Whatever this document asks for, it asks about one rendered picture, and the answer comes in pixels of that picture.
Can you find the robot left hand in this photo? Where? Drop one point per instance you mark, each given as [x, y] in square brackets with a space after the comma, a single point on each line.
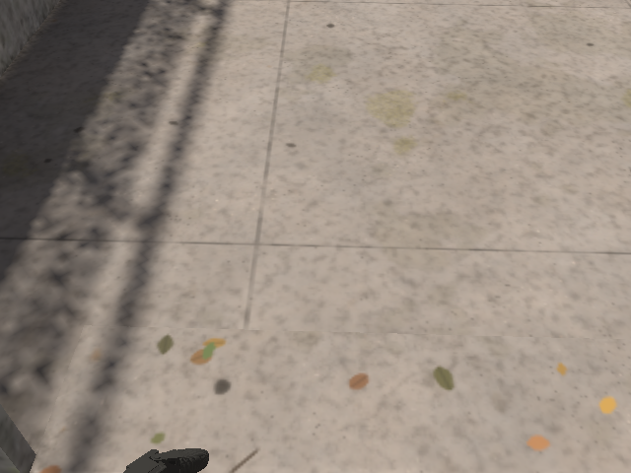
[189, 460]

